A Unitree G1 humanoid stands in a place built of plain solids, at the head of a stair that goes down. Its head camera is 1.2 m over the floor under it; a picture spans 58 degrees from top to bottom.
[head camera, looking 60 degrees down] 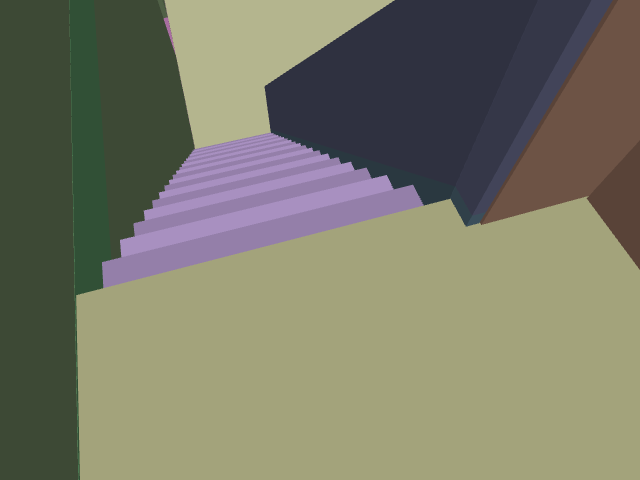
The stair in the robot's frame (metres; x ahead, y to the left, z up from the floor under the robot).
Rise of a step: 0.20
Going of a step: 0.22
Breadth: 1.22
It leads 17 degrees to the left of straight ahead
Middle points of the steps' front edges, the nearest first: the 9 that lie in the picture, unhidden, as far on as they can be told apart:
0.68 0.14 0.00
0.89 0.21 -0.20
1.10 0.27 -0.40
1.32 0.34 -0.61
1.53 0.40 -0.81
1.74 0.46 -1.01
1.95 0.53 -1.22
2.16 0.59 -1.42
2.38 0.65 -1.63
